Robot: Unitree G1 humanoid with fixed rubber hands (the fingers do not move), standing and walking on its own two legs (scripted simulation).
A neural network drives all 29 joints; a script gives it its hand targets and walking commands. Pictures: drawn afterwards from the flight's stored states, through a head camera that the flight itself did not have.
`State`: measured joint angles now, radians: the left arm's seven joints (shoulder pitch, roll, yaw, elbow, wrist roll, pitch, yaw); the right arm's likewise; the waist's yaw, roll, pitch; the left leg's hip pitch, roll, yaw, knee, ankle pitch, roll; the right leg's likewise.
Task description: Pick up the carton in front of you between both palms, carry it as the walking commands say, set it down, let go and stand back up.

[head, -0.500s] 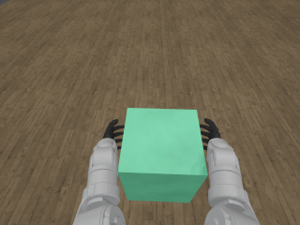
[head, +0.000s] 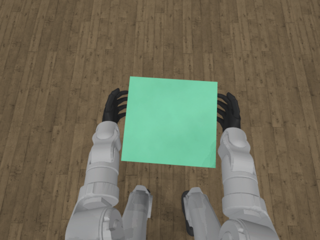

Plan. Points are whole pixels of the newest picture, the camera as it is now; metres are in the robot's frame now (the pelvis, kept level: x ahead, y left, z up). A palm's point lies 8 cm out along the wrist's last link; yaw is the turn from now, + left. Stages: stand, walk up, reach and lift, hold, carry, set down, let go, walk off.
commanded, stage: set down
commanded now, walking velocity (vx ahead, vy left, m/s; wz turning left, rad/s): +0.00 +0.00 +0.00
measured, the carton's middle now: (168, 127) +0.40 +0.01 -0.15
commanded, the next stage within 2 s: none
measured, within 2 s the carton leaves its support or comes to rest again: rests again in 1.60 s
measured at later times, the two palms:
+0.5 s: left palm (123, 121) +0.44 +0.16 -0.23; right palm (212, 129) +0.42 -0.14 -0.22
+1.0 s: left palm (130, 124) +0.47 +0.16 -0.39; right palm (202, 133) +0.44 -0.14 -0.38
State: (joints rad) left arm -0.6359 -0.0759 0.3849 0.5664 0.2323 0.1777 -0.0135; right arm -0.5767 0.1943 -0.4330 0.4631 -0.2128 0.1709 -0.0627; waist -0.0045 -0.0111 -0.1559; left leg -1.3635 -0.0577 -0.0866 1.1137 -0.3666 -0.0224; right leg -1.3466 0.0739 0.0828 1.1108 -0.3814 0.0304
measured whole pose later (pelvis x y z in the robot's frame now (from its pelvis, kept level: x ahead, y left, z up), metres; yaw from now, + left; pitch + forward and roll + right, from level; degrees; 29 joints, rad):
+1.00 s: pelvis -0.05 +0.01 -0.24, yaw -2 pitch +46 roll -4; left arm -1.26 0.20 0.28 0.93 0.14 0.20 0.05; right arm -1.12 0.02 -0.49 0.72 -0.11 0.18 -0.16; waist -0.01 -0.02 0.04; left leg -2.28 -0.13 -0.09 1.99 -0.52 -0.06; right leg -2.24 0.15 0.06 1.97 -0.55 0.11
